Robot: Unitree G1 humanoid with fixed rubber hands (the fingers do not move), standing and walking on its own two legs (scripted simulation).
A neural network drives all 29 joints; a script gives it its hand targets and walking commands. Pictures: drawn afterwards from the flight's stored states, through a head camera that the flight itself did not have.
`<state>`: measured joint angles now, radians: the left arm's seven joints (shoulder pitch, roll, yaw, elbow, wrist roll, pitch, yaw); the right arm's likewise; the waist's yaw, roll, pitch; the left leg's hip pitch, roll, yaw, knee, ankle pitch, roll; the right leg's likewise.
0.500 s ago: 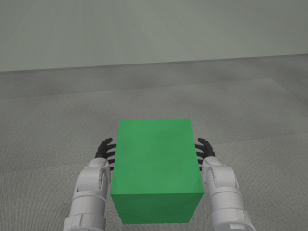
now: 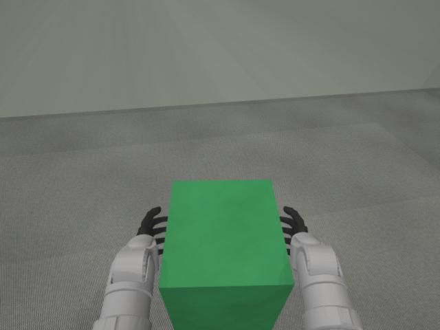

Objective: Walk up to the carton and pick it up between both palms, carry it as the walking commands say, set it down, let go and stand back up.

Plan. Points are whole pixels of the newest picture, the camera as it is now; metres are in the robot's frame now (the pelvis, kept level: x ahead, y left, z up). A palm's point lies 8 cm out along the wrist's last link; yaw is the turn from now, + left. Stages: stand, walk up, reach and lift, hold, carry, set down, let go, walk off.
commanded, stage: hold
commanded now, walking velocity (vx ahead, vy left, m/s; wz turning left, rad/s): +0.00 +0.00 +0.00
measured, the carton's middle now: (223, 258) +0.29 -0.01 -0.02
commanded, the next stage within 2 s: carry in 1.06 s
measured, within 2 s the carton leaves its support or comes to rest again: neither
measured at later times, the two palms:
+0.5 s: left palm (144, 250) +0.27 +0.14 +0.04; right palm (298, 249) +0.27 -0.15 +0.03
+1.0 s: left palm (148, 251) +0.27 +0.13 +0.03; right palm (301, 248) +0.27 -0.16 +0.03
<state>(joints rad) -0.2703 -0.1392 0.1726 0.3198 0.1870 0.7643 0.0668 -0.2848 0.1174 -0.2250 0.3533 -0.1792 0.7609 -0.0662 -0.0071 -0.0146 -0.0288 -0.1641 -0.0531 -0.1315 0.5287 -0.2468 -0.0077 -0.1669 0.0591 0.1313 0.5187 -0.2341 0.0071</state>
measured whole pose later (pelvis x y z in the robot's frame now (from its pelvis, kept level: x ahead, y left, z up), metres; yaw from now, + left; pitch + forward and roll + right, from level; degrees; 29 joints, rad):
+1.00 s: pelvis +0.00 -0.01 +0.00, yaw +0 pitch -6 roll +0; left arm -0.21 -0.14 0.15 0.24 0.18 0.75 0.06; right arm -0.22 0.14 -0.21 0.25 -0.19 0.77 -0.07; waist 0.00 -0.02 -0.01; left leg -0.17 -0.05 -0.13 0.52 -0.24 -0.01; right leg -0.19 0.06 0.13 0.53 -0.23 0.00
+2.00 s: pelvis -0.09 +0.12 -0.02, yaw -20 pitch +5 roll +4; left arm -0.23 -0.15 0.09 -0.30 0.08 1.21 0.13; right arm -0.20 0.14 -0.17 -0.31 -0.03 1.21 -0.17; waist -0.05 -0.06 -0.03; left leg -0.48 0.00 0.04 0.75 -0.42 -0.05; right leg -0.58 -0.05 0.09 0.70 -0.21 0.03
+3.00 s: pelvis -0.14 +0.41 -0.02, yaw -57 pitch +2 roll +3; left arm -0.16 -0.13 0.06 -0.30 0.06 1.22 0.14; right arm -0.14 0.13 -0.13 -0.31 -0.06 1.23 -0.15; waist -0.02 -0.03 -0.03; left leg -0.57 0.05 0.07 0.95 -0.42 -0.06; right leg -0.49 -0.07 -0.03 0.72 -0.27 -0.02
